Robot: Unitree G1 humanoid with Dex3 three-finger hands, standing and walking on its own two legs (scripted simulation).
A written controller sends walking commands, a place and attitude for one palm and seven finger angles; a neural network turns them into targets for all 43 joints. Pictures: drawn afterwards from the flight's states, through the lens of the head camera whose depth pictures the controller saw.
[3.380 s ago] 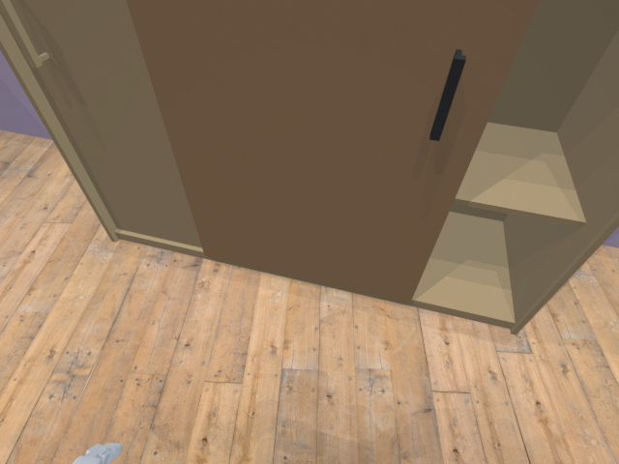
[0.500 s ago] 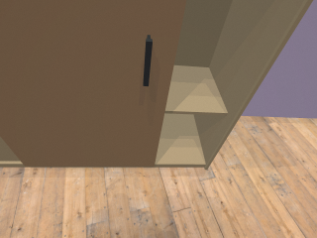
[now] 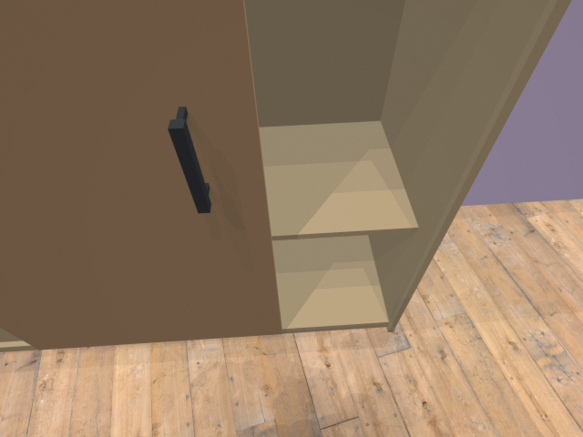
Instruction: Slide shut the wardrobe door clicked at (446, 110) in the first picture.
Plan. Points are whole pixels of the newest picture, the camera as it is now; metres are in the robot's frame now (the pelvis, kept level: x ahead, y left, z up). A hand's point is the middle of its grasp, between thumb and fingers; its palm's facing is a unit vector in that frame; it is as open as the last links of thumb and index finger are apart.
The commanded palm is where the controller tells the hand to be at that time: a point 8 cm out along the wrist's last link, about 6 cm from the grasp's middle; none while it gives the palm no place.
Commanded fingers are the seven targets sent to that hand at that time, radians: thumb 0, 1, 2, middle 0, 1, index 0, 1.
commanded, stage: come to a stop and stand still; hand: left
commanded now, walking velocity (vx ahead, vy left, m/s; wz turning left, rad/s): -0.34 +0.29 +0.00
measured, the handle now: (194, 163) +0.49 +0.17 +0.10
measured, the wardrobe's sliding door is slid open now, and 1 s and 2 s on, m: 0.37 0.37 0.37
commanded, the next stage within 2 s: look again from close up in 1.40 s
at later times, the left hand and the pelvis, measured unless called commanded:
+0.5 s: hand out of the picture +0.03 +0.25 -0.18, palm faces +0.12 -0.97 -0.22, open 7.3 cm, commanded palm none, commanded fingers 0.00 0.90 0.90 -0.20 -0.30 -0.20 -0.30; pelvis +0.01 +0.05 +0.01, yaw +2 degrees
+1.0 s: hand out of the picture -0.01 +0.22 -0.17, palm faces -0.01 -0.98 -0.19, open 7.3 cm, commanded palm none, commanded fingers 0.00 0.90 0.90 -0.20 -0.30 -0.20 -0.30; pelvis -0.02 +0.06 +0.01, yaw +0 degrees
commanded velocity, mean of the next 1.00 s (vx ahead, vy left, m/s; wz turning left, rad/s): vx -0.05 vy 0.02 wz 0.00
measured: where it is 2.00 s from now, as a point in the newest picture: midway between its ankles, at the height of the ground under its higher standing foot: outside the picture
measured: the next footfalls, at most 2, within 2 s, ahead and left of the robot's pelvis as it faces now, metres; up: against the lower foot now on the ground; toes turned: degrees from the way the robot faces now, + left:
left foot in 0.36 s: +0.06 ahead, +0.14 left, +0.00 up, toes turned +4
right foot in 0.70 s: +0.03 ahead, -0.03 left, +0.00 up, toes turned +1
